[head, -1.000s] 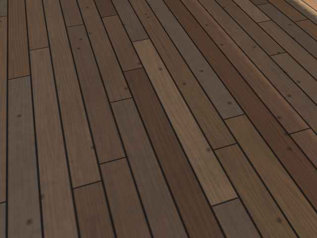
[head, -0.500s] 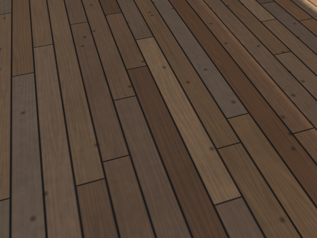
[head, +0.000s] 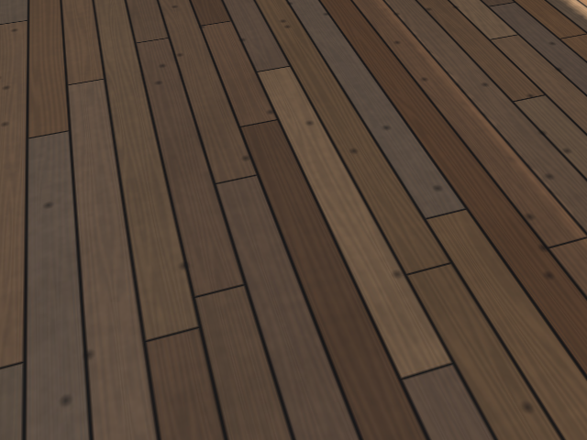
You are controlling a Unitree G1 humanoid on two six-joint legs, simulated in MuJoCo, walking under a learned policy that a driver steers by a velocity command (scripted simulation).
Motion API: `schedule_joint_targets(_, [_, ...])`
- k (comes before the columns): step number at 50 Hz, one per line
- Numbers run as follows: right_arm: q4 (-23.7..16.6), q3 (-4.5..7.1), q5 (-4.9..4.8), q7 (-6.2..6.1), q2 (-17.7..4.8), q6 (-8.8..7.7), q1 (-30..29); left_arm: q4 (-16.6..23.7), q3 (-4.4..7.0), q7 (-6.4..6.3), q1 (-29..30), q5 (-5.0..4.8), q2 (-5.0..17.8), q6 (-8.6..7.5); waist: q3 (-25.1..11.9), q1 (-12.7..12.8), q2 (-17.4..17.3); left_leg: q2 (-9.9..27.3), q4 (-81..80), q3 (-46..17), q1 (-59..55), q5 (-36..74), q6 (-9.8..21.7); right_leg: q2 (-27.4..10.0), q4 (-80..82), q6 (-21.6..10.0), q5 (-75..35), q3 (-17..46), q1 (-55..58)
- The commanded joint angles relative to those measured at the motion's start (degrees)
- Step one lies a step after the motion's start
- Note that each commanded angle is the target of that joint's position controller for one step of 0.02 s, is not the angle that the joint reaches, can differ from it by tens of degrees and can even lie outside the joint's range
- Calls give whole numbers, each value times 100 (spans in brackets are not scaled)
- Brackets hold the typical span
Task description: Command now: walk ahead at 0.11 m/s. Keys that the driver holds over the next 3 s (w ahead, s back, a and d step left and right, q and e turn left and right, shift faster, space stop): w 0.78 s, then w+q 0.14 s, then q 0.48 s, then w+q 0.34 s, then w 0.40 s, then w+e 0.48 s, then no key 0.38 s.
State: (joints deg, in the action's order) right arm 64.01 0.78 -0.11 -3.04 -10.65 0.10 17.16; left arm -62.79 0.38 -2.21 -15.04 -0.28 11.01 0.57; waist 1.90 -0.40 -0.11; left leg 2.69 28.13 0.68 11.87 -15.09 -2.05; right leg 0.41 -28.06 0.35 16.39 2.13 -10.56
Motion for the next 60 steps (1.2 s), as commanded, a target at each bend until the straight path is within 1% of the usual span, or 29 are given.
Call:
schedule_joint_targets(1, [-39,104,-57,-47,-537,-1,471,70,137,-49,-399,-64,668,-4,279,23,79,-317,-190,311,244,-1617,222,80,547,-309,1778,-37,-573])
schedule_joint_targets(4, [-205,98,-76,-17,-448,-160,349,163,186,-22,-533,-113,741,-143,841,103,295,-234,149,135,970,-2200,427,-373,803,-654,2874,629,-939])
schedule_joint_targets(7, [-393,53,-111,136,-171,-423,185,98,316,54,-1003,-169,1063,-300,675,234,1070,-373,1303,367,1454,-1173,457,-1336,1478,-1221,3237,2146,-371])
schedule_joint_targets(10, [-285,67,-189,238,-150,-593,759,422,292,87,-196,-198,1000,-351,860,-336,959,-278,308,186,147,-1046,833,-1248,1311,-1100,2595,1919,-1377])
schedule_joint_targets(11, [-61,131,-152,231,-313,-607,1390,604,261,99,256,-211,875,-372,821,-620,543,-135,-313,-169,-823,-723,865,-806,565,-801,1781,1228,-1966])
schedule_joint_targets(12, [156,323,-141,238,-949,-637,2229,803,164,104,572,-197,465,-459,578,-875,-963,784,-1169,-1827,-1687,-1221,1211,33,-1449,-321,779,-104,-2784])
schedule_joint_targets(13, [189,435,-91,326,-1490,-696,2722,1011,150,86,611,-167,420,-606,319,-907,-1943,1949,-1834,-4005,-2220,-888,1806,297,-2993,-218,1356,-195,-3633])
schedule_joint_targets(14, [57,292,5,322,-1027,-744,2242,967,202,124,535,-203,620,-694,459,-561,-1018,2034,-1728,-3943,-2159,-520,1793,-58,-3944,-330,1237,248,-4008])
schedule_joint_targets(15, [-99,232,-1,337,-798,-763,1855,882,194,194,347,-234,570,-744,556,-370,-688,1806,-1659,-3233,-2073,-108,1619,-253,-4296,-441,756,276,-4141])
schedule_joint_targets(17, [-225,148,-35,380,-634,-693,1492,896,277,250,511,-181,693,-801,600,-247,-393,1409,-1759,-2067,-2059,988,1313,-565,-4034,-512,2,64,-4275])
schedule_joint_targets(19, [-197,57,9,339,-371,-570,1665,962,301,330,679,-149,574,-763,477,-260,-563,1039,-1838,-1268,-1920,1824,1117,-636,-3587,-434,-328,-199,-3930])
schedule_joint_targets(23, [-416,69,59,172,-695,-492,1482,1392,134,404,1721,-122,165,-672,701,-328,-459,724,-2218,-555,-859,1864,1135,-376,-1644,-183,-1280,-575,-3019])
schedule_joint_targets(28, [-364,213,-92,127,-980,-537,1622,1753,163,472,2308,-172,545,-657,800,-212,-623,1086,-2296,-433,-1187,2277,1120,-202,-419,-389,-1684,-528,-2318])
schedule_joint_targets(30, [-399,274,-53,135,-1087,-493,1486,1719,288,481,1917,-159,813,-687,338,123,-744,1181,-1563,-303,-1666,4153,975,16,-336,-590,-1489,-598,-1655])
schedule_joint_targets(32, [-491,280,21,156,-1086,-388,1301,1239,536,418,296,-197,1218,-653,-697,925,-830,900,406,-29,-1352,5499,729,260,-363,-880,-1354,-707,377])
schedule_joint_targets(33, [-654,196,97,184,-915,-387,1252,1020,650,354,-723,-132,1599,-607,-1422,1245,-281,607,2211,59,50,3778,576,-797,-438,-1235,-882,562,2161])
schedule_joint_targets(34, [-682,-72,35,283,146,-513,2107,881,691,401,-1139,-21,1939,-604,-2519,667,1479,-609,4419,-253,1975,-1119,249,-2339,511,-2309,631,3724,3789])
schedule_joint_targets(35, [-689,55,-148,316,-417,-700,1597,866,542,415,-862,-50,1370,-623,-2125,836,1086,-465,5205,-984,2609,-1585,414,-2160,1300,-2097,1105,4374,3358])
schedule_joint_targets(36, [-958,167,-317,318,-785,-797,904,954,461,404,-217,-75,1109,-660,-1046,651,907,-160,5319,-784,3066,-1162,535,-2005,1386,-1793,701,3387,2426])
schedule_joint_targets(37, [-1050,185,-294,267,-870,-836,541,1086,396,417,346,-57,939,-704,-659,430,239,175,5040,-690,2761,-577,581,-1823,1511,-1624,-138,2582,1436])
schedule_joint_targets(39, [-1029,278,-162,199,-764,-715,594,1063,306,463,704,72,647,-760,-383,-13,178,542,4490,-642,2017,-97,572,-1393,1780,-1431,-983,1490,199])
schedule_joint_targets(41, [-977,277,-181,181,-507,-540,789,919,296,447,591,46,616,-783,-210,-169,332,631,4142,-573,1806,-106,539,-1285,2072,-1429,-1058,951,-257])
schedule_joint_targets(43, [-1150,311,-156,160,-568,-443,426,793,330,375,420,68,810,-822,66,-177,336,699,3776,-568,2163,218,450,-1302,2306,-1452,-1152,591,-456])
schedule_joint_targets(48, [-1533,317,-78,258,-585,-488,-598,732,334,195,207,119,998,-786,253,26,175,471,1939,-486,2539,1838,373,-1072,2228,-1164,-2460,-416,-176])
schedule_joint_targets(54, [-2078,273,-26,520,-606,-456,-1398,669,362,21,-136,-16,1282,-511,13,255,328,84,672,123,2199,1804,456,-1324,1208,-879,-3964,-908,910])
schedule_joint_targets(57, [-2008,492,-14,631,-1059,-473,-392,850,431,-75,133,-76,1401,-302,-549,-307,375,-386,182,388,1099,1293,778,-1273,-490,-574,-4914,-1029,1151])
schedule_joint_targets(58, [-1904,644,-3,578,-1425,-486,149,933,413,-72,19,-31,1353,-276,-898,-522,-4,-370,-275,99,127,2482,975,-878,-1762,-278,-4076,-1170,724])
schedule_joint_targets(59, [-1973,744,42,446,-1977,-423,344,1134,264,-19,-365,252,907,-330,-1555,-219,-1251,949,297,-1593,-1546,5216,1538,-275,-3696,71,-338,-1205,-894])
schedule_joint_targets(60, [-2210,702,154,450,-2082,-424,245,1229,133,90,-824,187,616,-446,-2613,29,-1734,2123,-141,-4034,-2871,5445,2820,634,-5368,236,2556,-213,-2399])
